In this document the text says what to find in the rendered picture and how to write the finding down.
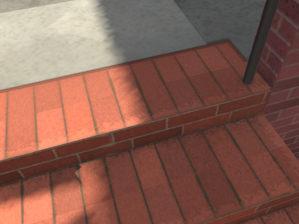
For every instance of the stairs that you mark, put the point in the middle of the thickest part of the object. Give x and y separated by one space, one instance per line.
219 164

